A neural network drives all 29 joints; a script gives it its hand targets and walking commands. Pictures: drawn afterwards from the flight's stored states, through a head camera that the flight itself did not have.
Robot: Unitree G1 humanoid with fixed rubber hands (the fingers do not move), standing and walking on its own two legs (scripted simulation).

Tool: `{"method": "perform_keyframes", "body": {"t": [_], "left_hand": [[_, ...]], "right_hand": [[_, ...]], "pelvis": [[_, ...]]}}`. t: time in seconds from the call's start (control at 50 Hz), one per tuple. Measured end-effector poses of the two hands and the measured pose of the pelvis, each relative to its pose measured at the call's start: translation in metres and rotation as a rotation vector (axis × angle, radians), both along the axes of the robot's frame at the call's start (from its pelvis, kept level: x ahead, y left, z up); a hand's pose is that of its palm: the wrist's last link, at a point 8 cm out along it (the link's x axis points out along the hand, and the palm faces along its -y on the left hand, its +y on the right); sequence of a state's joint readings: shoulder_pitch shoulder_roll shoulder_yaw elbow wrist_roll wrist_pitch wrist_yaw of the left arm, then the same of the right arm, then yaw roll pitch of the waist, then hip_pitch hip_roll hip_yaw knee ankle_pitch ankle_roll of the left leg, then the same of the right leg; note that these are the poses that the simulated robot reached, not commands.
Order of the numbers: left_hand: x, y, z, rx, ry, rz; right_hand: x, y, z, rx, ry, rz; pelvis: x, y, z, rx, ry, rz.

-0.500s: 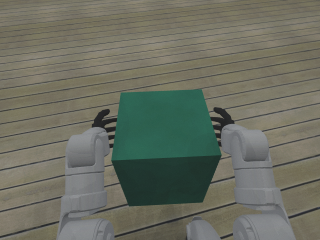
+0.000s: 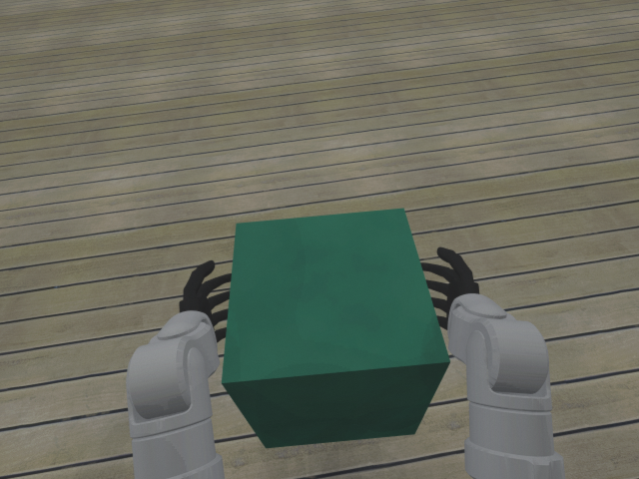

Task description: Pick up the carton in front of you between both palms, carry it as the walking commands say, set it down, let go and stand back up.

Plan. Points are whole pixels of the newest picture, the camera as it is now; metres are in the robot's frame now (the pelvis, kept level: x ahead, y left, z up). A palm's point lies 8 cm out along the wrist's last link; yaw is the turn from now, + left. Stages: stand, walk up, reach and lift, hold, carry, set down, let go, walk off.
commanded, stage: carry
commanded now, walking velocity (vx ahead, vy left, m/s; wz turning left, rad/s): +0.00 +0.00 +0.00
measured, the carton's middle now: (330, 335) +0.32 +0.01 +0.01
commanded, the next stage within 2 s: none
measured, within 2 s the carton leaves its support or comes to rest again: neither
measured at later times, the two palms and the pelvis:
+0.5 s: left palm (228, 271) +0.39 +0.13 +0.08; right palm (459, 270) +0.37 -0.16 +0.08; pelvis +0.12 +0.00 -0.02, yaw -3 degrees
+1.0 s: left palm (236, 295) +0.36 +0.12 +0.07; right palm (472, 291) +0.34 -0.17 +0.07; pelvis +0.10 -0.01 -0.02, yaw -3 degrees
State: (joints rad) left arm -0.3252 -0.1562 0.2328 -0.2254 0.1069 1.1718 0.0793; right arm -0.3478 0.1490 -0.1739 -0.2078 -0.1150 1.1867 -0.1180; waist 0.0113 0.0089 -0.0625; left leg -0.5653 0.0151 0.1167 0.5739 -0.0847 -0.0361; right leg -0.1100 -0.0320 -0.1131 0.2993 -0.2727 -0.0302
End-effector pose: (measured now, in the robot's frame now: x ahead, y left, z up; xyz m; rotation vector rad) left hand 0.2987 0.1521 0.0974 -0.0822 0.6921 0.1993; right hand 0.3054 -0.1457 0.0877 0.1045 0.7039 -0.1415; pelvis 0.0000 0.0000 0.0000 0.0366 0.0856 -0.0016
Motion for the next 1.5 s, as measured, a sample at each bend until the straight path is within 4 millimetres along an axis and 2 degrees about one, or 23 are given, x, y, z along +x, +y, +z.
{"method": "perform_keyframes", "body": {"t": [0.08, 0.12, 0.2, 0.34, 0.46, 0.62, 0.88, 1.2, 1.36, 1.5], "left_hand": [[0.032, 0.009, -0.018, -0.006, -0.023, -0.039], [0.041, 0.012, -0.031, -0.019, 0.008, -0.043], [0.048, 0.010, -0.045, -0.009, 0.090, -0.073], [0.072, -0.004, -0.033, 0.017, 0.061, -0.107], [0.087, -0.015, -0.019, 0.030, 0.000, -0.119], [0.085, -0.021, -0.018, 0.028, 0.001, -0.110], [0.069, -0.026, -0.021, 0.026, 0.017, -0.105], [0.054, -0.029, -0.047, 0.059, 0.030, -0.132], [0.057, -0.029, -0.062, 0.086, 0.021, -0.152], [0.068, -0.030, -0.075, 0.103, 0.010, -0.163]], "right_hand": [[0.024, 0.009, -0.010, -0.049, -0.024, -0.010], [0.033, 0.011, -0.018, -0.080, 0.008, 0.002], [0.036, 0.009, -0.030, -0.096, 0.091, -0.002], [0.051, -0.004, -0.023, -0.085, 0.062, -0.025], [0.062, -0.015, -0.013, -0.071, 0.001, -0.043], [0.063, -0.021, -0.011, -0.068, 0.001, -0.039], [0.048, -0.026, -0.013, -0.069, 0.018, -0.034], [0.032, -0.029, -0.038, -0.106, 0.032, -0.011], [0.035, -0.029, -0.053, -0.134, 0.023, 0.006], [0.046, -0.029, -0.066, -0.151, 0.012, 0.018]], "pelvis": [[0.049, 0.012, -0.018, -0.024, -0.030, -0.013], [0.062, 0.014, -0.020, -0.009, -0.030, -0.022], [0.080, 0.016, -0.014, -0.025, -0.034, -0.037], [0.110, 0.010, -0.012, -0.022, -0.038, -0.042], [0.122, 0.003, -0.017, -0.025, -0.038, -0.045], [0.123, -0.005, -0.020, -0.027, -0.047, -0.046], [0.106, -0.011, -0.018, -0.032, -0.057, -0.045], [0.088, -0.013, -0.017, -0.037, -0.062, -0.047], [0.083, -0.013, -0.017, -0.039, -0.061, -0.048], [0.078, -0.012, -0.017, -0.041, -0.060, -0.048]]}}
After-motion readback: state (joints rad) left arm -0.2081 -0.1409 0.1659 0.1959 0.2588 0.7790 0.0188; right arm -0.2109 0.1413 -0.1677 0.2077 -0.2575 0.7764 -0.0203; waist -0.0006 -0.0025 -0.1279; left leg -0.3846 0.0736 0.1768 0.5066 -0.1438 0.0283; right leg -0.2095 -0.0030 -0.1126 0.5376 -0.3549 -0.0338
